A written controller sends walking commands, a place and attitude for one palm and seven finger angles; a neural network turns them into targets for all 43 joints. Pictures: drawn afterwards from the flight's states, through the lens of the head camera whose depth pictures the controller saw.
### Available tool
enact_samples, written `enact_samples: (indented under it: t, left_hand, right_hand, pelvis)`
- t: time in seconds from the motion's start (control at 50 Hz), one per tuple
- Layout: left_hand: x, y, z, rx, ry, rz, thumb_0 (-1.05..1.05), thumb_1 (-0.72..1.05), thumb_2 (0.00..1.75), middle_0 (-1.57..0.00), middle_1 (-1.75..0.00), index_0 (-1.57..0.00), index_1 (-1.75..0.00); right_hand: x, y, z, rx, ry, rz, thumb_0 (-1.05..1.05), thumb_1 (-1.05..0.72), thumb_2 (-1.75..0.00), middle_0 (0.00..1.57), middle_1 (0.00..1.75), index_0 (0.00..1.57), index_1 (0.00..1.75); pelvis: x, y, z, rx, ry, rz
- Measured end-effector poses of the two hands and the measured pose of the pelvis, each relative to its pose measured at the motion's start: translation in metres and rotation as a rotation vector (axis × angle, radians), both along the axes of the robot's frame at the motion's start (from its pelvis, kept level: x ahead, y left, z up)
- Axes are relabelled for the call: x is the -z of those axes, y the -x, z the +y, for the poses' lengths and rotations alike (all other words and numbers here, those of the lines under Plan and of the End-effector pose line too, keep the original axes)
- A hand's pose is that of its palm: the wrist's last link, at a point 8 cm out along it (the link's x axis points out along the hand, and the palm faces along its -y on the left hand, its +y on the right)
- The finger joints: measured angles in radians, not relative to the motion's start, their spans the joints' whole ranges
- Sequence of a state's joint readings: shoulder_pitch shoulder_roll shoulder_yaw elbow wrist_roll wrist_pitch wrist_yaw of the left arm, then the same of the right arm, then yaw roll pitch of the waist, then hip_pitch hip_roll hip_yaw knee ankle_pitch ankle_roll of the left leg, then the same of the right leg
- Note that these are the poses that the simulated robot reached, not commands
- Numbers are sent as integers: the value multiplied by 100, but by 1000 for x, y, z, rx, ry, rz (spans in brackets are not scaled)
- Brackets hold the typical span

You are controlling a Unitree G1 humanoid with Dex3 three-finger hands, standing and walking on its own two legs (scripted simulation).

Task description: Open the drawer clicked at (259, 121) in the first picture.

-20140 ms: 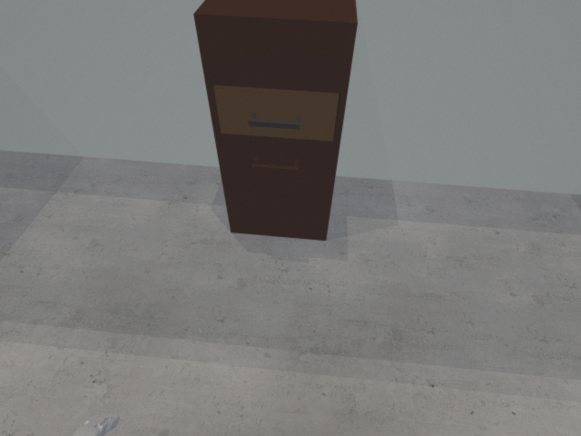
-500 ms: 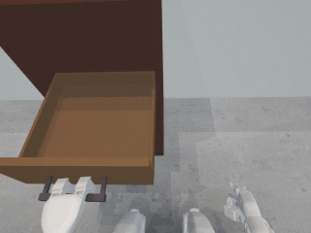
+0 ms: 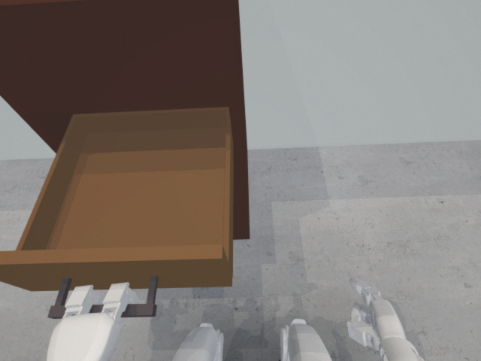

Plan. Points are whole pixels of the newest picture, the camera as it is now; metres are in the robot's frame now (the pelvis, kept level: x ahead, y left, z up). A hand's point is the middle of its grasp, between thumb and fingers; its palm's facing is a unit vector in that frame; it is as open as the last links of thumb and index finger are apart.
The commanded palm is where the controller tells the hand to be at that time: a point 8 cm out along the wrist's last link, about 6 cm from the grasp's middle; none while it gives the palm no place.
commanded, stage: open the thumb to release the handle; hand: left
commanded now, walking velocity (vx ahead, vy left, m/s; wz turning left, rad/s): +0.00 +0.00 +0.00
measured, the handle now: (106, 297) +0.22 +0.24 -0.02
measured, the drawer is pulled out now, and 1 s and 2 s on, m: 0.30 0.30 0.30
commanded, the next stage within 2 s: lift the hand off the handle in 0.48 s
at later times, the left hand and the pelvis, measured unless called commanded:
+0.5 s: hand (97, 341) +0.16 +0.24 -0.04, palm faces -0.09 -0.08 -0.99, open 12.4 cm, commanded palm +0.14 +0.23 +0.01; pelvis -0.01 +0.00 +0.00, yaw +1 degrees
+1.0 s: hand (102, 331) +0.17 +0.24 -0.04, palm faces -0.06 -0.08 -1.00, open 13.8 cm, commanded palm +0.16 +0.23 +0.01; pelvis -0.02 +0.01 +0.00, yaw +1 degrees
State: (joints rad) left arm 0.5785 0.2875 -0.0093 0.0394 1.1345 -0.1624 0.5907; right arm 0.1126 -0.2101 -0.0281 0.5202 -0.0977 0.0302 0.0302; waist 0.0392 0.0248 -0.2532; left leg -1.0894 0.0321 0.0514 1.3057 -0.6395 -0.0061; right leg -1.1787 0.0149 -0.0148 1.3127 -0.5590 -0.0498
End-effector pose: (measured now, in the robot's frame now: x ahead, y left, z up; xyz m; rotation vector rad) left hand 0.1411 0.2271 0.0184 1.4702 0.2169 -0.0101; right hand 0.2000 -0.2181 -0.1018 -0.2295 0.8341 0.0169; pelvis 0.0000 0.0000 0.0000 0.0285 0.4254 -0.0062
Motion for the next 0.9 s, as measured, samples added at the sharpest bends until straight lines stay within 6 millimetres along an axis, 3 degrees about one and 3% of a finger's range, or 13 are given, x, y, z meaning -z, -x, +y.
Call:
enact_samples:
  t: [0.18,0.54,0.68,0.9]
  left_hand:
    - [3,-1,21,-59,-57,-47,0,62,77,-35,-130,-38,-130]
    - [4,-1,17,-41,-25,-49,0,-34,36,-30,-122,-33,-122]
    - [5,-1,16,-48,-23,-68,0,-46,31,-30,-121,-32,-120]
    - [9,-12,11,-43,-25,-78,-1,-49,30,-31,-120,-32,-120]
  right_hand:
    - [15,-7,4,-34,18,20,1,-91,-90,20,30,20,30]
    - [-2,9,2,-11,45,9,1,-91,-90,20,30,20,30]
    - [-2,15,2,-10,53,7,1,-91,-90,20,30,20,30]
    - [1,25,4,3,43,21,1,-91,-90,20,30,20,30]
  pelvis:
    - [8,5,1,-23,7,13]
    - [0,12,4,-31,23,-20]
    - [1,17,6,-34,26,-22]
    - [0,21,7,-33,25,-25]
